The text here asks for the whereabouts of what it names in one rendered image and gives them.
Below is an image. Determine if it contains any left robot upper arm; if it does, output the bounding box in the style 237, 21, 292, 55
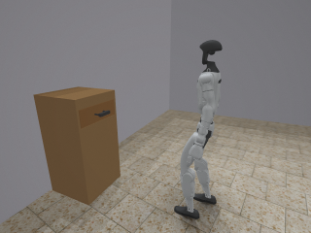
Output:
199, 72, 216, 113

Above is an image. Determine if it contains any robot right foot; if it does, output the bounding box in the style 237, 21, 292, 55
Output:
193, 193, 217, 205

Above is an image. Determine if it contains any robot left foot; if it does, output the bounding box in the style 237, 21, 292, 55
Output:
174, 206, 200, 219

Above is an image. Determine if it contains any left robot forearm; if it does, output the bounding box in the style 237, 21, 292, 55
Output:
194, 105, 213, 147

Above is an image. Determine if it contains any drawer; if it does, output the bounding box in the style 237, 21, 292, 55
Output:
79, 99, 115, 129

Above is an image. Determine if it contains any robot foot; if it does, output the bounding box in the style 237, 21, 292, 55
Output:
174, 206, 200, 219
193, 193, 217, 205

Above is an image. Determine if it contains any cabinet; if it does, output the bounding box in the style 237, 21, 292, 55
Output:
33, 86, 121, 205

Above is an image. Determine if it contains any handle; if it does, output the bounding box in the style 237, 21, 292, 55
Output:
95, 110, 111, 117

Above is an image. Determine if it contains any left robot hand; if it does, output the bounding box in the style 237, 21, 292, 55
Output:
186, 144, 203, 171

